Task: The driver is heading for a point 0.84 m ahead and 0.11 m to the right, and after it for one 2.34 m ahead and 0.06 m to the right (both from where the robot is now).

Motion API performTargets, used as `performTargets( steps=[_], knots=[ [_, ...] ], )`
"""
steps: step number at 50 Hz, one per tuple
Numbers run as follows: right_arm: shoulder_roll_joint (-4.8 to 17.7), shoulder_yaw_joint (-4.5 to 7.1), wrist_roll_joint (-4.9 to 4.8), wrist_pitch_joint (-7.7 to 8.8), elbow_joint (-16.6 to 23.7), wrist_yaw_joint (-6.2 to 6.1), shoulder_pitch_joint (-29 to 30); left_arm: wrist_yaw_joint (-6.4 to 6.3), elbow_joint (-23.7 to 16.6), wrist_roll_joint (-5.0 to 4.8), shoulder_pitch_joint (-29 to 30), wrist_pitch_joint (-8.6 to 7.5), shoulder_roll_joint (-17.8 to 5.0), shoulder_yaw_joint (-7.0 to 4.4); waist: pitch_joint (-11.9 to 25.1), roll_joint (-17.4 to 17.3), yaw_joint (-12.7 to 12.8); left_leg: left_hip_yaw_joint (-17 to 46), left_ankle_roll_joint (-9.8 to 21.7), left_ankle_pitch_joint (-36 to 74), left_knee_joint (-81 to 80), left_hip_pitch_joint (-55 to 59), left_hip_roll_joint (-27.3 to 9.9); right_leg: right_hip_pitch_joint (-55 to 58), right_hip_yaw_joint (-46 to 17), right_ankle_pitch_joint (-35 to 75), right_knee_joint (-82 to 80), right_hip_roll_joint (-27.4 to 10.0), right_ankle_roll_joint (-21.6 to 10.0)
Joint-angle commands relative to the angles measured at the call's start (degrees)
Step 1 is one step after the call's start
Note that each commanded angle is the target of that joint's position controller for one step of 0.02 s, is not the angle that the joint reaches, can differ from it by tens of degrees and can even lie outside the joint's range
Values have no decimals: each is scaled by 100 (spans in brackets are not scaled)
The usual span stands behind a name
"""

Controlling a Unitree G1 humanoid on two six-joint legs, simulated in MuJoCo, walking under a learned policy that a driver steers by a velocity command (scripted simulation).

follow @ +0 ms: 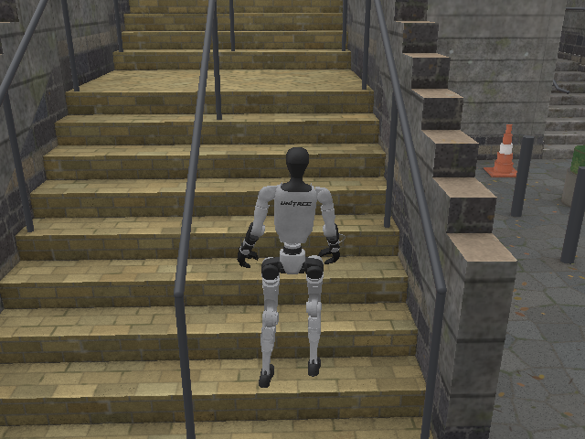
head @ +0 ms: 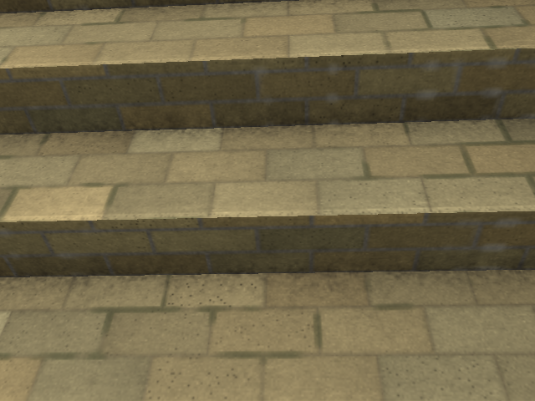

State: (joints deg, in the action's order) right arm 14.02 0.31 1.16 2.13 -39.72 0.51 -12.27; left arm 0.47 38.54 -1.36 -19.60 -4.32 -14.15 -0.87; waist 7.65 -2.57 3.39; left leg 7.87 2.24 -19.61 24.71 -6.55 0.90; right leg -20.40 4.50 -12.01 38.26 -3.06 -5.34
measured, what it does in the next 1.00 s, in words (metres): climbs: left foot 0.18 m higher, then right foot 0.18 m higher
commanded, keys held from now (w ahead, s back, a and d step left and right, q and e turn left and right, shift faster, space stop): w+e+shift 0.34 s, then w+shift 0.02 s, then w+q+shift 0.64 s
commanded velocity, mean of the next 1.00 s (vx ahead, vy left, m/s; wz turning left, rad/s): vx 0.95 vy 0.00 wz -0.04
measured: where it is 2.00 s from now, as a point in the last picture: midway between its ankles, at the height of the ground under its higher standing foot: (383, 47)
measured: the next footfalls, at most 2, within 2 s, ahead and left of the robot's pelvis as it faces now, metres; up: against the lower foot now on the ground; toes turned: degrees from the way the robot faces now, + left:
left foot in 0.34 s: +0.32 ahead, -0.02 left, +0.18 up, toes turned -15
right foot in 0.68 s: +0.45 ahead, -0.43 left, +0.36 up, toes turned -15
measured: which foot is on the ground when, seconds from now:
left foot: down 0.00-0.00, up 0.02-0.32, down 0.34-0.72, up 0.74-1.00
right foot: down 0.00-0.34, up 0.36-0.66, down 0.68-1.00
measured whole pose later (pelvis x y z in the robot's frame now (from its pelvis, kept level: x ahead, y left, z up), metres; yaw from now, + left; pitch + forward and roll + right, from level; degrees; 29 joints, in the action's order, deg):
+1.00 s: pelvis +0.55 -0.30 +0.34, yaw +1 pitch +2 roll -1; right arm 14.2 1.0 -2.6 -1.0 -23.8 1.8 3.6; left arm -1.0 58.2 5.1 -34.9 -3.9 -15.7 -0.9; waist 5.1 -0.9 1.0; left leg 0.1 4.0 -13.9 117.6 -65.3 2.2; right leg -1.9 14.5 -26.8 28.4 -6.2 3.5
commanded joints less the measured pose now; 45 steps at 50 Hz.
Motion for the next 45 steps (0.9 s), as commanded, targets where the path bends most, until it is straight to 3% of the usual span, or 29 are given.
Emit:
performTargets(
  steps=[1,2,3,4,6,9,11,13,14,16,17,18,19,21,23,26,28,31,32,33,34,35,36,37,38,39,41,44,45],
  knots=[
    [280,22,93,266,835,5,1361,157,548,113,-1943,-110,-785,-304,-377,1425,813,-585,467,2814,4370,-2051,-170,2299,-606,1468,-1432,-49,-234],
    [-635,-192,130,440,1057,100,1079,286,515,254,-1803,-94,-629,-126,-265,2999,-54,-893,20,-302,6510,-4069,572,3131,-2312,3690,-980,-767,-489],
    [-484,-225,-11,620,1140,184,921,184,390,332,-2023,0,-753,-243,538,2795,243,-530,-275,-507,8410,-5610,817,4177,-4588,1370,-2194,-1557,-1562],
    [-369,-276,-214,768,1409,250,1636,23,392,490,-1904,112,-692,-264,-29,1744,443,-566,-252,-479,9868,-7094,374,4250,-4593,117,-2226,-1825,-1714],
    [-884,-534,5,830,1941,254,2598,-47,655,590,-1992,137,-80,7,-975,468,329,-860,-210,-645,11181,-8197,-26,3360,-3609,244,-1975,-1471,-1310],
    [-1153,-834,116,704,2470,390,2379,-23,879,303,-1128,132,221,208,-1551,490,-565,-781,6,-635,11208,-7894,-459,976,-2747,-320,-2401,-728,-689],
    [-717,-995,96,576,2750,277,2924,-180,770,17,-421,146,-182,115,-1841,563,-719,-1747,-184,-370,7841,-4968,-445,-2354,-2260,-312,-4437,-222,-932],
    [-307,-707,141,519,2589,-70,2151,-286,886,-281,-605,-153,-706,-7,-175,1043,-1157,-2328,-221,174,6511,-536,233,-2704,-1758,5960,-4210,-70,-996],
    [128,-409,282,545,2581,-258,1692,-213,929,-144,-481,-143,-1359,-208,479,1024,-1591,-2150,-162,-1090,6033,-628,350,-899,-1593,9730,-3041,-398,-766],
    [1195,158,-88,474,1820,-339,-876,-248,763,345,248,4,-2063,-577,1337,1920,-2653,-576,83,-1647,3410,-50,226,1292,-2011,11581,125,-646,-682],
    [1967,404,-45,434,1143,-274,-2263,-189,165,550,1062,-146,-1296,-413,1912,13,-2649,1497,656,-2351,1810,1600,-778,175,-2058,8685,2405,-115,-715],
    [2016,367,157,378,399,-270,-2597,67,-399,505,1659,-328,198,-87,1190,-3529,-1978,4564,1275,-446,-748,1869,-1808,-2302,-2151,407,5500,1522,-537],
    [760,136,111,338,472,-405,-1489,424,-622,215,1140,-478,502,-26,718,-2410,-1305,6124,1773,-1304,-1101,1520,-2607,-3853,-2455,60,8113,1459,-505],
    [-935,-245,28,285,-557,-176,-1066,575,-1188,91,1887,-310,1091,371,-1177,-462,-693,3055,1280,-1815,-261,-508,-1933,-5045,-1822,-736,9640,890,-602],
    [-1088,-280,150,199,-963,-27,-722,585,-1221,73,1207,-114,1395,628,-1393,251,177,1061,623,-596,-239,-1826,-1430,-4727,-1978,-615,9437,442,-578],
    [-248,-201,86,194,-724,-95,381,350,-1316,178,1357,85,691,688,-1937,675,735,-470,700,-239,-1055,-4135,-904,-3662,-1124,324,7471,230,25],
    [455,-92,-129,333,-851,-172,-202,152,-1618,387,2036,143,913,887,-1508,587,480,-63,1006,-241,-1573,-3722,-1059,-3726,-124,360,7827,-126,295],
    [626,58,-256,220,-1196,-259,-1744,235,-2371,362,3574,-79,702,1029,-973,556,-336,350,970,123,-2160,-1732,-1235,-3722,-26,-204,5209,-801,364],
    [956,165,-370,166,-1220,-289,-1927,298,-2472,220,3941,-205,444,1020,-847,468,-478,-23,989,1815,-2534,-2004,-957,-1978,897,-1020,3044,-394,416],
    [958,186,-380,165,-1571,-349,-2773,217,-2609,166,3915,-243,543,904,-154,-415,-523,336,946,4053,-2012,-1575,-1196,-456,575,-2471,2646,-77,523],
    [1401,232,-146,232,-1584,-252,-2582,188,-2256,59,2662,-185,122,589,500,-812,68,273,1055,6791,-1142,-461,-1408,210,862,-2670,2487,353,490],
    [1481,344,9,497,-1128,-127,-1922,103,-1639,213,669,-249,-482,174,1850,-437,949,49,800,10001,1548,-1682,-1425,2146,-1663,-2010,3034,-678,-367],
    [1559,488,-194,742,-824,-9,-1459,111,-972,461,-1315,-214,-1605,-261,3705,1274,1540,428,676,6660,3778,-1825,-653,3613,-4381,-3341,506,-1536,-847],
    [469,395,-114,807,-684,92,-1190,59,-192,328,-1902,-199,-1743,-355,3471,2759,1209,965,526,1615,6159,-3451,282,4312,-6275,-3877,-1465,-2319,-1026],
    [-121,267,-130,631,-507,182,-397,-2,118,95,-1796,-182,-1358,-216,1930,1819,1058,718,366,317,7455,-4031,78,3369,-4884,-1988,-1571,-2309,-481],
    [-558,156,-130,465,166,178,834,-53,348,130,-1298,-179,-813,-146,548,1386,889,246,290,221,7996,-5077,171,2575,-3798,-1072,-1242,-1996,-287],
    [-772,28,-157,162,943,61,962,95,715,469,251,-268,657,124,-147,861,-287,-133,162,-219,9060,-5586,-172,1615,-2403,-252,-933,-1636,147],
    [-951,-257,-407,-102,1303,225,638,26,1304,444,252,-339,1080,187,-732,353,-914,290,297,92,9736,-5868,-617,621,-1750,-311,-1469,-1784,137],
    [-809,-246,-578,-200,1338,196,210,-8,1235,524,308,-313,834,206,-813,257,-1172,402,276,437,9570,-5663,-599,328,-1214,85,-1776,-1746,117]
  ],
)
